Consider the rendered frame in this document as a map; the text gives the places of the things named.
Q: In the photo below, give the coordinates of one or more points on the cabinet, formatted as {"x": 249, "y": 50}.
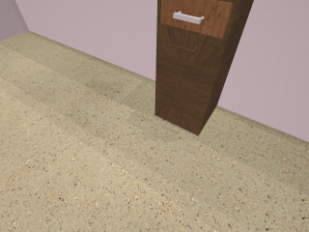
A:
{"x": 188, "y": 88}

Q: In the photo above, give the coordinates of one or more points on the handle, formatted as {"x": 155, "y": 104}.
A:
{"x": 183, "y": 49}
{"x": 188, "y": 18}

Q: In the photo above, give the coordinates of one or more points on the drawer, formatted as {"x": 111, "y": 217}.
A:
{"x": 216, "y": 15}

